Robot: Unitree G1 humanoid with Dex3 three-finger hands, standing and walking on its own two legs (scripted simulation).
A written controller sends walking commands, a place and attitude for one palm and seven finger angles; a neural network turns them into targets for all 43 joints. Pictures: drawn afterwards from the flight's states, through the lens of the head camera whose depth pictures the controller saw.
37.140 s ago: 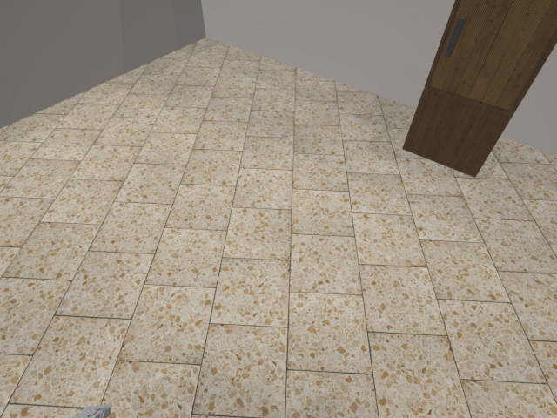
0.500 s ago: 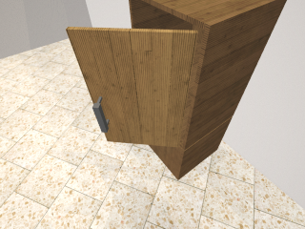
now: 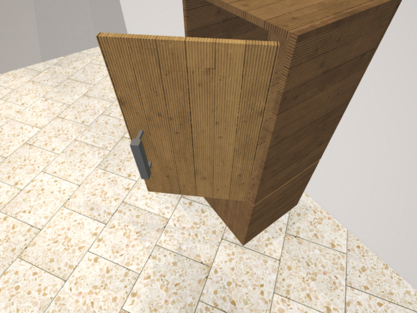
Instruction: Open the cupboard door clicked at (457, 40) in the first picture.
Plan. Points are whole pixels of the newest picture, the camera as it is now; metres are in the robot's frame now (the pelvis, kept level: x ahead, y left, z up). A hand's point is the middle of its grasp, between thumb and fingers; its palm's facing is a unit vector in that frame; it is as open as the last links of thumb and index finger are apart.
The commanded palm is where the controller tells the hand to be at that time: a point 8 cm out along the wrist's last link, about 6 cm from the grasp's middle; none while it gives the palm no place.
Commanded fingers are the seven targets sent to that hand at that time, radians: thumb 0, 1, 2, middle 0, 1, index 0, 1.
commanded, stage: raise the hand with hooked fingers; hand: left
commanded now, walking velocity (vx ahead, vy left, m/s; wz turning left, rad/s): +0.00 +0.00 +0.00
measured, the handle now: (143, 155) +0.55 +0.24 -0.10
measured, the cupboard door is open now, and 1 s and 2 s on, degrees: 48 48 48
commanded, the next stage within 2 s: none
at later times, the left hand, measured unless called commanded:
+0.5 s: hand out of the picture +0.13 +0.20 -0.10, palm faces +0.01 -1.00 +0.02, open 9.0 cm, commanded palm +0.13 +0.25 -0.08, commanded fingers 0.00 0.29 0.64 -0.24 -0.69 -0.24 -0.69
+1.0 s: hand (94, 284) +0.19 +0.25 -0.08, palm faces -0.05 -1.00 -0.06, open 12.1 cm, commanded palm +0.16 +0.31 -0.08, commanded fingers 0.00 -0.29 0.39 -0.28 -1.07 -0.28 -1.07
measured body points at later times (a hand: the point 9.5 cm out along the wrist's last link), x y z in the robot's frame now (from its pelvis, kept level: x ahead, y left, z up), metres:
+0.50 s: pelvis -0.04 +0.02 -0.11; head +0.02 +0.04 +0.34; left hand +0.13 +0.25 -0.09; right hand +0.23 -0.22 -0.11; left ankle -0.04 +0.12 -0.74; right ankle +0.01 -0.07 -0.74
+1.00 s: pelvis -0.05 +0.04 -0.11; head +0.04 +0.06 +0.33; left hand +0.18 +0.30 -0.08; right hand +0.11 -0.22 -0.19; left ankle -0.04 +0.12 -0.74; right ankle +0.01 -0.07 -0.74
